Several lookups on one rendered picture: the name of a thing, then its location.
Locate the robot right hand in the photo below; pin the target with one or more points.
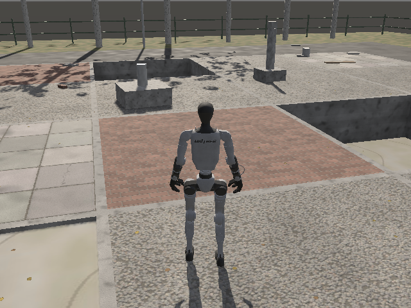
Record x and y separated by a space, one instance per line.
236 183

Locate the robot right forearm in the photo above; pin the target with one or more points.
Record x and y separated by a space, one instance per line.
235 170

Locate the robot left forearm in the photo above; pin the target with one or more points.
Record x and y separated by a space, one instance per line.
176 170

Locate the robot left upper arm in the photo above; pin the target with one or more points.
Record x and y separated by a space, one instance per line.
182 147

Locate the robot torso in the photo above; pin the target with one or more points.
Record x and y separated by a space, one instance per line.
205 149

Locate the robot right upper arm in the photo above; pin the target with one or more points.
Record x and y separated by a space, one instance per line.
228 145

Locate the right robot thigh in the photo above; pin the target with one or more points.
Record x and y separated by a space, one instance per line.
220 191

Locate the robot left hand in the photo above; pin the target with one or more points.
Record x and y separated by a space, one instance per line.
173 183

